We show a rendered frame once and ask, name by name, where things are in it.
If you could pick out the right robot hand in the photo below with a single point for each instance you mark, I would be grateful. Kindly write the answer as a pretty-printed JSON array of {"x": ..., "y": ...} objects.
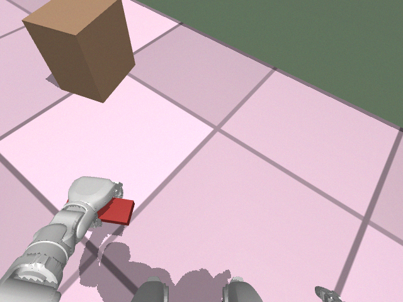
[{"x": 327, "y": 295}]

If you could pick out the left robot hand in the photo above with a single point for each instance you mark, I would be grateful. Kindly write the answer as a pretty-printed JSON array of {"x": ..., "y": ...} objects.
[{"x": 96, "y": 192}]

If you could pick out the left robot arm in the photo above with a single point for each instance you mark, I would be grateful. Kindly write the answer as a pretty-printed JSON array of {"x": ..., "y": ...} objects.
[{"x": 36, "y": 275}]

